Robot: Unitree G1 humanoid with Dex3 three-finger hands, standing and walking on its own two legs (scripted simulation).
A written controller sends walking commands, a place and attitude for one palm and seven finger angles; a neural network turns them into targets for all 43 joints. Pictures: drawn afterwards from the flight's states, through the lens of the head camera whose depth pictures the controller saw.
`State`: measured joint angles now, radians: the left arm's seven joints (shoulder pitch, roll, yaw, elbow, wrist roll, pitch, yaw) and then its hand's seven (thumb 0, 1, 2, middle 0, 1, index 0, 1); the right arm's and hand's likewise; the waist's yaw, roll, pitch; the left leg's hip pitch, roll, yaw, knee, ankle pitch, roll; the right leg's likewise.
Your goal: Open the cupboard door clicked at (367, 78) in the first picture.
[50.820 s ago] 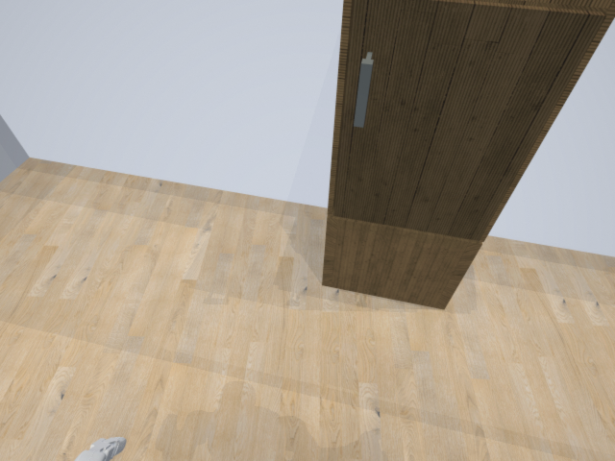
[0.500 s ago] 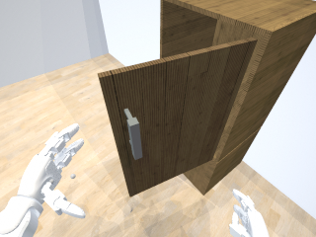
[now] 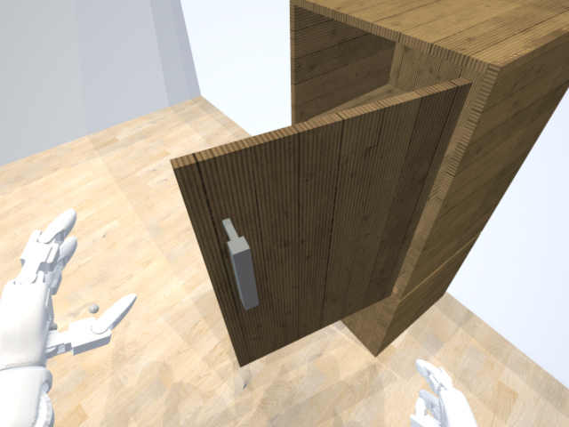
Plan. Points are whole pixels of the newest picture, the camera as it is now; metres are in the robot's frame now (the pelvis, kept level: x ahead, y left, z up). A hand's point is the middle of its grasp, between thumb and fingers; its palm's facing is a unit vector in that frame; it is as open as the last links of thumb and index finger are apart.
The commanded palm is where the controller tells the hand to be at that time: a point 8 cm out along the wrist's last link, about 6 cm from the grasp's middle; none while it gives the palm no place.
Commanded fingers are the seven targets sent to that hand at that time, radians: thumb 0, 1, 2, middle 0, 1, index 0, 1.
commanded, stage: draw the hand back to the body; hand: left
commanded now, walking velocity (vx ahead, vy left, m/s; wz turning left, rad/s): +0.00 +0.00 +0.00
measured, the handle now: (239, 265) +0.31 +0.11 +0.08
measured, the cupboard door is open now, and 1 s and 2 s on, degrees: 78 78 78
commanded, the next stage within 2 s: step back with the hand held close in 0.58 s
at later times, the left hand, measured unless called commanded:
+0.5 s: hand (93, 320) +0.18 +0.23 +0.14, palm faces +0.44 -0.80 -0.41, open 7.5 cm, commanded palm +0.13 +0.27 +0.16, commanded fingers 0.00 0.90 0.90 -0.20 -0.30 -0.20 -0.30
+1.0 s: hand (81, 336) +0.16 +0.23 +0.14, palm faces +0.32 -0.80 -0.51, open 7.4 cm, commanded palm +0.10 +0.28 +0.17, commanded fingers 0.00 0.90 0.90 -0.20 -0.30 -0.20 -0.30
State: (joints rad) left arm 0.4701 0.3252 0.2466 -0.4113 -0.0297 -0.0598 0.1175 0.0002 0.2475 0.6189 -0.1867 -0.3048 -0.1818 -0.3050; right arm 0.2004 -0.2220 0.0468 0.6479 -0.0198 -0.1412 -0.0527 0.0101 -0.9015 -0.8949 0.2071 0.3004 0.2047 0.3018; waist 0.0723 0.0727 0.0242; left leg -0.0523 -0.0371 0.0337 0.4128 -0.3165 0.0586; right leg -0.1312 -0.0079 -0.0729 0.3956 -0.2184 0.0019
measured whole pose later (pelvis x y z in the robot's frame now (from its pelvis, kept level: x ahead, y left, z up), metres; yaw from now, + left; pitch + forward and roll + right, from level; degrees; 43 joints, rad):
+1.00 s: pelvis -0.05 -0.01 +0.00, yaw -2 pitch +0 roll +0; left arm 0.56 0.40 0.36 -0.45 -0.03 -0.15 0.11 0.02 0.89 0.90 -0.21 -0.31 -0.21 -0.31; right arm 0.18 -0.25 -0.01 0.59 0.00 -0.04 -0.08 0.01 -0.90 -0.90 0.21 0.30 0.20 0.30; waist 0.01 0.03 0.03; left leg -0.19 -0.02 0.07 0.46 -0.26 0.05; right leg -0.27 0.01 -0.05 0.41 -0.14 -0.02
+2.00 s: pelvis -0.23 -0.02 -0.01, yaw -6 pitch +3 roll +0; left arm 0.63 0.53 0.47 -0.64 -0.07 -0.24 0.10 0.02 0.88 0.90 -0.22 -0.31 -0.22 -0.31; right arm 0.12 -0.18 0.03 0.61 0.01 -0.07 -0.06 0.01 -0.90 -0.89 0.21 0.30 0.21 0.30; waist 0.03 -0.06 0.01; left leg -0.54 0.00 0.04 0.69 -0.29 0.00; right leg -0.13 0.03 0.00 0.44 -0.36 -0.02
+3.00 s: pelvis -0.32 +0.00 -0.01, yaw +2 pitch +1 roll +0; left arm 0.26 0.29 0.16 0.26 0.03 0.02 0.05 0.01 0.90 0.90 -0.20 -0.30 -0.19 -0.30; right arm 0.17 -0.26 -0.02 0.77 -0.04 -0.06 -0.02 0.00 -0.90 -0.89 0.21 0.30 0.20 0.30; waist -0.02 0.06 -0.01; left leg -0.30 -0.03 -0.01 0.53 -0.24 0.03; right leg -0.37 0.00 0.02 0.80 -0.48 0.01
